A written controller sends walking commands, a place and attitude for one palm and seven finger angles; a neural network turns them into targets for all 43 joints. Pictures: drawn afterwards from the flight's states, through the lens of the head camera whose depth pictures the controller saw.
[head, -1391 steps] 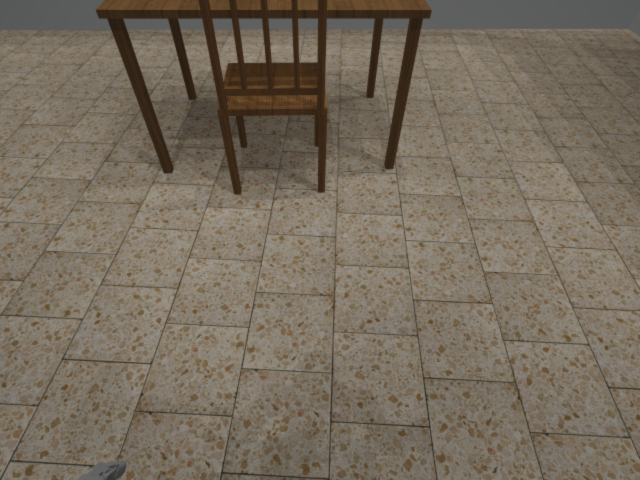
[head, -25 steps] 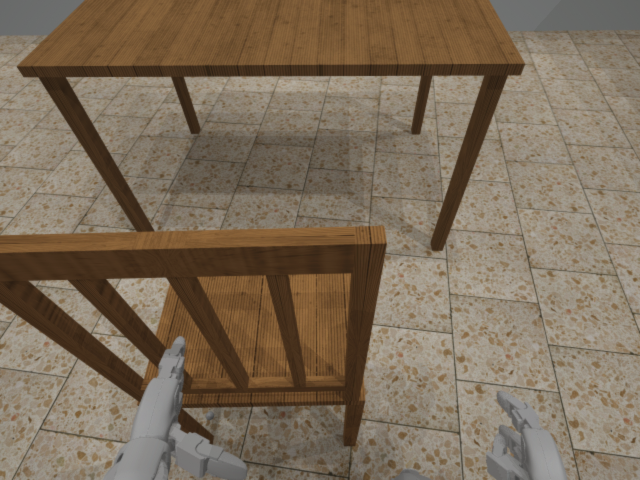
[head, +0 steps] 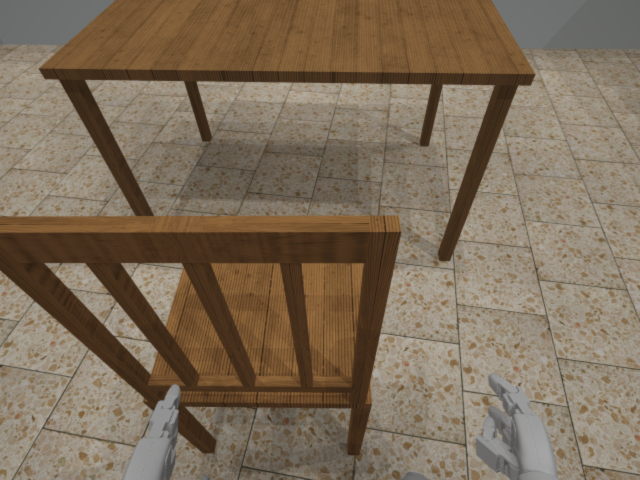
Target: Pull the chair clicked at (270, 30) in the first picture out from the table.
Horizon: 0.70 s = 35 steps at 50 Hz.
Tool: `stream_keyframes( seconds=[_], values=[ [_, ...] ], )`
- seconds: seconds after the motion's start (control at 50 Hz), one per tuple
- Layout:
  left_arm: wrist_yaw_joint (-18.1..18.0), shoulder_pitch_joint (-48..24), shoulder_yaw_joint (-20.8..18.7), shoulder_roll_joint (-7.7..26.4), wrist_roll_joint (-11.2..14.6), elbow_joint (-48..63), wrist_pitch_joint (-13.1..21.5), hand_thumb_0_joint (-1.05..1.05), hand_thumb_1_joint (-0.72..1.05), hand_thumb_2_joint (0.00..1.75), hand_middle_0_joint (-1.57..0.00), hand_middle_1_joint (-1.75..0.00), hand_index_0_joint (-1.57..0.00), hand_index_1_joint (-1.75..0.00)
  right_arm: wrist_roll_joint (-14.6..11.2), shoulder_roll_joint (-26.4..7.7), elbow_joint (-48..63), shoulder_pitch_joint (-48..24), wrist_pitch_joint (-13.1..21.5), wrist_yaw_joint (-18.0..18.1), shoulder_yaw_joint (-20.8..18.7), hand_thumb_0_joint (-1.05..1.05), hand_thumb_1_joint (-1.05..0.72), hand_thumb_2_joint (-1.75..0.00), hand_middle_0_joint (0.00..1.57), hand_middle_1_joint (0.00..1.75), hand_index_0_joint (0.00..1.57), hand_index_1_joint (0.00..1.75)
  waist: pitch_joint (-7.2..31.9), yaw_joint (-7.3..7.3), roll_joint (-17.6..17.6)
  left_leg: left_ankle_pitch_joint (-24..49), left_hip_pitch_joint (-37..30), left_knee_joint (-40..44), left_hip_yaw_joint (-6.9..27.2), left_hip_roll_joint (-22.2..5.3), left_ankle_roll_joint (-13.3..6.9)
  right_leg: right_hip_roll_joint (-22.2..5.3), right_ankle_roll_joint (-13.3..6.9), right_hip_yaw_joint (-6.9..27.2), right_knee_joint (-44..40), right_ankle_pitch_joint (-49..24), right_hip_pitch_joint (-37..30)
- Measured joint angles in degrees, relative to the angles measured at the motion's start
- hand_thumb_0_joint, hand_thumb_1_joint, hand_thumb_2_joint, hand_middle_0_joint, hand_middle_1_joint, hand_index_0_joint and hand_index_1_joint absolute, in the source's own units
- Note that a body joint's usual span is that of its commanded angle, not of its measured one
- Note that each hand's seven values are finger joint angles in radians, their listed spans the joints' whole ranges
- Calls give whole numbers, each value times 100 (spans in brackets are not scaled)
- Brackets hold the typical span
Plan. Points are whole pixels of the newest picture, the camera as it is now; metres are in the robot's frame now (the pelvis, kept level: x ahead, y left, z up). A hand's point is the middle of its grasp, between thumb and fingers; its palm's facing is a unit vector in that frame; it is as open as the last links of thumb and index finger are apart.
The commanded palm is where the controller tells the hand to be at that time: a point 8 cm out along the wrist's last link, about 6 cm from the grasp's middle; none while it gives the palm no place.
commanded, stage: draw the hand back to the body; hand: left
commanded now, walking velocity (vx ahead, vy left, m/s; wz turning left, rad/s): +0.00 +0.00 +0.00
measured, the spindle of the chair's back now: (228, 334) +0.31 +0.14 -0.01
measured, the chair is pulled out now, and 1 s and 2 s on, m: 0.52 0.52 0.52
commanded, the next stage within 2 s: step back with the hand held close in 1.56 s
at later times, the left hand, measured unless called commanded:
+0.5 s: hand (138, 432) +0.16 +0.18 +0.10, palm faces +0.07 -0.99 -0.12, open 17.3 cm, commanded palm +0.12 +0.24 +0.11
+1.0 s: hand (41, 352) +0.20 +0.24 +0.18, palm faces +0.42 -0.81 -0.42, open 12.0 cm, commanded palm +0.16 +0.28 +0.20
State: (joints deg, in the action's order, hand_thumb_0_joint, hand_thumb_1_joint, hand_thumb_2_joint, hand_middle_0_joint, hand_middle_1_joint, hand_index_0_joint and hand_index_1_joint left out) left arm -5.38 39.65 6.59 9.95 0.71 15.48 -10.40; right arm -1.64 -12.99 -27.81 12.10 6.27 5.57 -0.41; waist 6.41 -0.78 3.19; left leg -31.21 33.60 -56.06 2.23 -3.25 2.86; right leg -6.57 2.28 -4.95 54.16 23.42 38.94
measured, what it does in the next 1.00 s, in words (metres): stands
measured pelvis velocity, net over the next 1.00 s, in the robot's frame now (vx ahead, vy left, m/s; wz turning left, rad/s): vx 0.02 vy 0.00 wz -0.02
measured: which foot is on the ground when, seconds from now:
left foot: down 0.00-1.00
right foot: down 0.00-1.00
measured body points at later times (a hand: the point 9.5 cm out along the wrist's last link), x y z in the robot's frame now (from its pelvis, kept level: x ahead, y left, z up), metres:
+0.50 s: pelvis -0.01 +0.00 +0.00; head +0.01 -0.02 +0.45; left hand +0.15 +0.23 +0.11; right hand +0.17 -0.24 -0.08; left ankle -0.03 +0.15 -0.68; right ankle +0.03 -0.15 -0.68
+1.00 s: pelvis +0.02 +0.00 +0.05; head +0.02 -0.03 +0.49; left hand +0.17 +0.28 +0.20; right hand +0.23 -0.22 -0.03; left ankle -0.03 +0.15 -0.68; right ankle +0.03 -0.15 -0.68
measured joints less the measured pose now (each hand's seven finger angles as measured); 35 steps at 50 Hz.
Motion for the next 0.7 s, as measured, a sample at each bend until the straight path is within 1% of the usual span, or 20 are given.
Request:
stream_keyframes(
  seconds=[0.02, 0.04, 0.08, 0.1, 0.16, 0.22, 0.26, 0.28, 0.3, 0.34, 0.4, 0.44, 0.5, 0.52, 0.54, 0.58, 0.6, 0.64, 0.7],
  values=[
    [19, 71, -25, -17, 161, 57, 106, -2, -53, 20, -1, 0, -1, 0, -8, -2, 2, 1, 39, 8, -2, 1, -90, -90, 21, 30, 20, 30, -3, 0, -1, -12, 37, -41, 11, 0, 2, -2, -2, -6, 34, 10, 31],
    [57, 130, -62, -43, 326, 112, 308, -2, -53, 20, -1, 0, -1, 0, -16, -1, -13, 3, 112, 10, -7, 1, -90, -90, 21, 30, 20, 30, -8, 9, -10, -26, 89, -94, 21, -2, 6, -2, -6, -11, 79, 22, 77],
    [146, 188, -147, -75, 574, 240, 780, -2, -54, 20, -1, 0, -1, 0, -33, 4, -68, 14, 259, 1, -32, 1, -90, -90, 21, 30, 20, 30, -11, 47, -35, -61, 202, -215, 43, -8, 17, 0, -15, -20, 184, 50, 180],
    [193, 183, -202, -75, 658, 309, 1014, -2, -54, 20, -1, 0, -1, 0, -45, 10, -106, 18, 319, -12, -51, 1, -90, -90, 21, 30, 20, 30, -16, 71, -44, -79, 251, -275, 55, -12, 23, 3, -21, -26, 235, 64, 222],
    [364, 84, -435, -53, 808, 444, 1743, -2, -54, 20, -1, 0, -1, 0, -84, 39, -244, -15, 422, -89, -98, 1, -90, -90, 21, 30, 20, 30, -19, 111, -59, -128, 397, -444, 79, -25, 42, 11, -41, -31, 387, 101, 363],
    [649, -121, -672, 9, 888, 432, 2420, -2, -54, 20, -1, 0, 0, 0, -117, 67, -359, -94, 457, -200, -133, 1, -90, -90, 21, 30, 20, 30, -31, 115, -49, -173, 572, -627, 89, -39, 58, 22, -59, -20, 556, 132, 542],
    [929, -236, -809, 87, 965, 398, 2703, -2, -54, 20, 0, 0, 0, 0, -153, 86, -406, -154, 426, -259, -147, 1, -90, -90, 21, 30, 20, 30, -50, 106, -31, -199, 652, -723, 80, -52, 63, 35, -66, 0, 645, 143, 634],
    [1060, -270, -872, 134, 1010, 394, 2744, -2, -54, 20, 0, 0, 0, 0, -176, 97, -415, -176, 390, -270, -152, 1, -90, -90, 21, 30, 20, 30, -65, 101, -21, -205, 659, -743, 69, -58, 66, 42, -65, 13, 667, 143, 651],
    [1168, -283, -933, 182, 1056, 394, 2721, -2, -54, 20, 0, 0, 0, 0, -203, 108, -416, -190, 350, -267, -156, 1, -90, -90, 21, 30, 20, 30, -81, 95, -5, -204, 640, -742, 59, -65, 71, 50, -63, 24, 667, 139, 640],
    [1295, -250, -1045, 264, 1185, 424, 2549, -2, -54, 20, 0, 0, 0, 0, -262, 124, -399, -191, 283, -223, -150, 1, -90, -90, 21, 30, 20, 30, -111, 75, 33, -182, 543, -678, 37, -69, 74, 58, -55, 41, 612, 117, 555],
    [1314, -151, -1226, 356, 1381, 507, 2281, -2, -54, 20, -1, 0, 0, 0, -325, 134, -376, -129, 286, -112, -127, 2, -90, -90, 21, 30, 20, 30, -129, 76, 60, -115, 333, -484, 4, -70, 58, 68, -51, 54, 439, 62, 359],
    [1284, -108, -1353, 394, 1471, 569, 2211, -2, -54, 21, -1, -1, 0, -1, -347, 119, -393, -78, 351, -56, -116, 2, -90, -90, 21, 30, 20, 30, -136, 90, 72, -63, 187, -341, 5, -73, 50, 76, -50, 37, 294, 16, 202],
    [1291, -93, -1490, 411, 1543, 668, 2205, -2, -51, 22, -1, -1, -1, -1, -367, 70, -466, -28, 492, -22, -112, 2, -90, -90, 20, 30, 20, 30, -140, 119, 81, 13, -21, -136, 21, -74, 43, 82, -45, -2, 72, -54, -35],
    [1125, -122, -1484, 470, 1306, 700, 2105, -2, -50, 23, -1, -1, -1, -1, -334, 56, -472, -6, 472, 3, -135, 2, -90, -90, 20, 30, 20, 30, -157, 171, 83, 35, -135, -53, 9, -82, 43, 94, -44, 0, -13, -80, -145],
    [865, -135, -1452, 537, 1047, 747, 1917, -2, -48, 24, -2, -2, -1, -2, -298, 39, -459, 11, 400, 32, -149, 2, -90, -90, 20, 30, 20, 30, -188, 212, 94, 64, -283, 54, -6, -89, 45, 104, -40, 2, -119, -111, -291],
    [365, -105, -1380, 590, 684, 811, 1550, -2, -43, 26, -2, -3, -2, -3, -240, 5, -440, 15, 243, 78, -145, 2, -90, -90, 20, 30, 20, 30, -252, 244, 132, 143, -604, 311, -32, -88, 45, 112, -25, 1, -368, -187, -610],
    [167, -85, -1350, 594, 566, 825, 1397, -2, -41, 27, -3, -3, -2, -3, -217, -7, -437, 11, 179, 102, -135, 2, -90, -90, 20, 30, 20, 30, -281, 255, 148, 188, -761, 445, -45, -85, 33, 114, -20, 1, -496, -227, -765],
    [-128, -66, -1304, 598, 411, 845, 1168, -2, -35, 30, -3, -4, -3, -4, -172, -26, -449, 0, 100, 146, -105, 2, -90, -90, 20, 30, 20, 30, -339, 286, 166, 281, -1060, 712, -70, -71, 10, 111, -8, -1, -742, -305, -1058],
    [-375, -102, -1297, 623, 286, 877, 1001, -2, -26, 34, -5, -6, -4, -6, -120, -41, -507, -26, 76, 171, -53, 1, -90, -90, 20, 30, 20, 30, -418, 354, 176, 411, -1457, 1076, -90, -53, -7, 105, 4, -15, -1070, -406, -1450]
  ],
)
